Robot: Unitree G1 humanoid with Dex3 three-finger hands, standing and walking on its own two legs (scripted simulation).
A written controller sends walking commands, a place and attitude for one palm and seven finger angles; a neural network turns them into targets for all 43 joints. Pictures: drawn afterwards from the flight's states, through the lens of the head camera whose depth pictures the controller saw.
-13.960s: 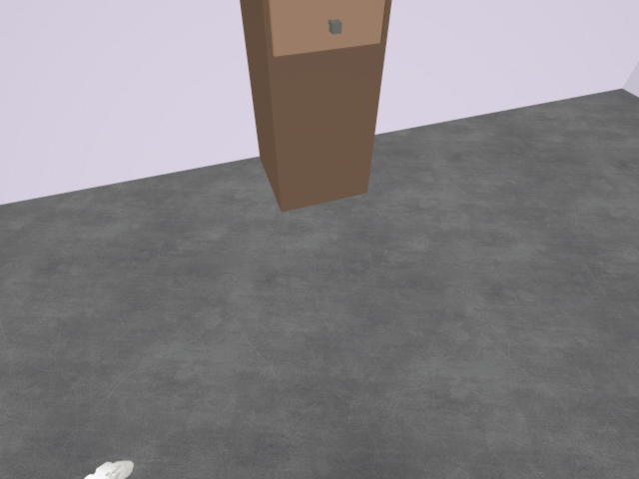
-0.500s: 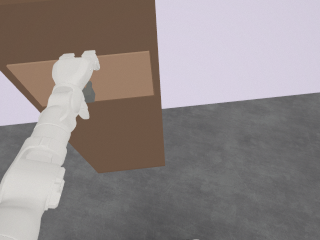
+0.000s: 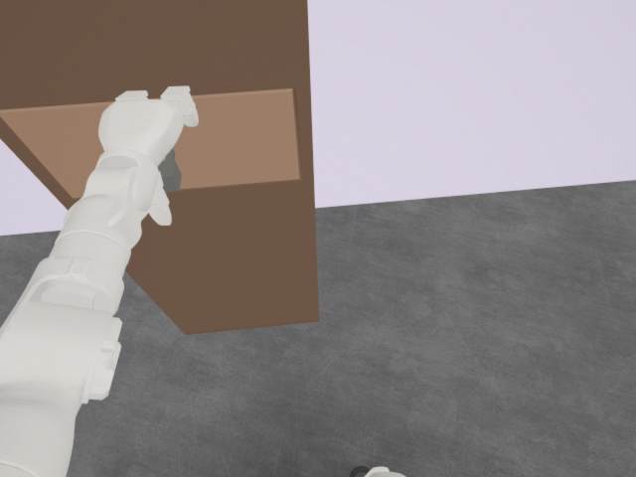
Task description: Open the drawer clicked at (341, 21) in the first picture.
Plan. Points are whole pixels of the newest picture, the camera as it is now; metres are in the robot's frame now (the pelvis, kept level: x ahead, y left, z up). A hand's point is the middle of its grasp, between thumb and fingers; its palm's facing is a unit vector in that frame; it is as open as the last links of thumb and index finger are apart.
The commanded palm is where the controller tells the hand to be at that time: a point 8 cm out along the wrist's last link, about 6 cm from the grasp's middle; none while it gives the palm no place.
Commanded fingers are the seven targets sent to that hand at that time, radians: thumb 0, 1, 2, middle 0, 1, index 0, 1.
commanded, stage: move the hooked fingers above the handle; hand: left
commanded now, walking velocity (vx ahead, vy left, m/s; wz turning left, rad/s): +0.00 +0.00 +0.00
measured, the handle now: (167, 167) +0.54 +0.21 +0.04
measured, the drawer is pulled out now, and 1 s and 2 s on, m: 0.00 0.00 0.00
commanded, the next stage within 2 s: none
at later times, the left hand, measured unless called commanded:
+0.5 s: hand (114, 170) +0.49 +0.25 +0.10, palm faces -0.09 +0.04 -0.99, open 13.8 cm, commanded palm +0.48 +0.23 +0.15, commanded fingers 0.00 -0.50 0.30 -0.30 -1.20 -0.30 -1.20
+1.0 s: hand (156, 152) +0.50 +0.19 +0.11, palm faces +0.00 +0.01 -1.00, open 13.3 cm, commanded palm +0.49 +0.23 +0.16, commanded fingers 0.00 -0.50 0.30 -0.30 -1.20 -0.30 -1.20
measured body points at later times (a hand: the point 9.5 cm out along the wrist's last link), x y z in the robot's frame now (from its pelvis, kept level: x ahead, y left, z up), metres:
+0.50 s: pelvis +0.00 +0.00 +0.00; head +0.08 -0.01 +0.44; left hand +0.48 +0.24 +0.15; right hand +0.03 -0.28 -0.13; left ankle -0.03 +0.10 -0.73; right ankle +0.03 -0.10 -0.73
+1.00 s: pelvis -0.01 +0.01 +0.00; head +0.07 -0.02 +0.44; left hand +0.50 +0.19 +0.16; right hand +0.05 -0.24 -0.14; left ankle -0.03 +0.10 -0.73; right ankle +0.03 -0.10 -0.73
